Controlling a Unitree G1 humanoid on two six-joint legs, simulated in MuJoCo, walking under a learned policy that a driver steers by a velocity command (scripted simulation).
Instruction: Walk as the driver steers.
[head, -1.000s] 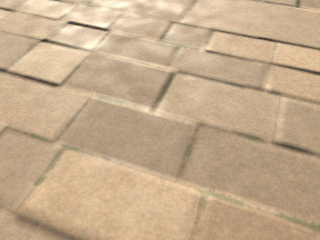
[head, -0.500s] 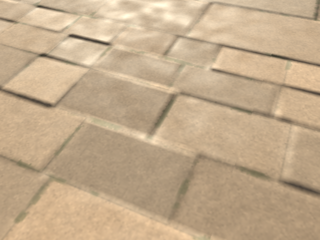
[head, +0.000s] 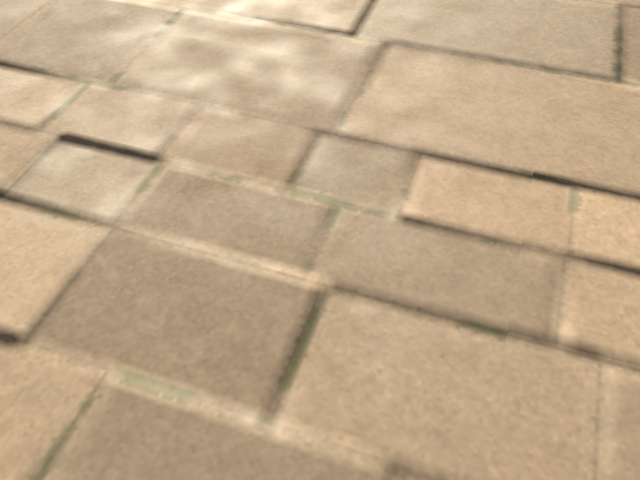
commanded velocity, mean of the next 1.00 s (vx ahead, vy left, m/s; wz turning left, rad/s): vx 0.80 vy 0.00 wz -0.04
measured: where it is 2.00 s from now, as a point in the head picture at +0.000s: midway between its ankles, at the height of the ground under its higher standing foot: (306, 269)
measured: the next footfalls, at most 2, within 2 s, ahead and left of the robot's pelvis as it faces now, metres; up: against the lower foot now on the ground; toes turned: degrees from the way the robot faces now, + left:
right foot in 0.20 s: +0.42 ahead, -0.09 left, +0.00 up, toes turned -3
left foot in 0.66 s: +0.87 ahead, +0.07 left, +0.00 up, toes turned +4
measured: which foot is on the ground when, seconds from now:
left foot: down 0.00-0.18, up 0.20-0.64, down 0.66-1.00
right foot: up 0.00-0.18, down 0.20-0.64, up 0.66-1.00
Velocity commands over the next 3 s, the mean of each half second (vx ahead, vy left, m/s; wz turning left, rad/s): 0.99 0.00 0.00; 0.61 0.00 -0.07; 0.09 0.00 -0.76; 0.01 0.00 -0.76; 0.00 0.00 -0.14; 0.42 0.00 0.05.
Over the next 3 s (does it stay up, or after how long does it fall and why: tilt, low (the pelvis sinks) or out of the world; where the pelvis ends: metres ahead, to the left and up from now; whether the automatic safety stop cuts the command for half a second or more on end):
stays up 1.09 -0.10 0.00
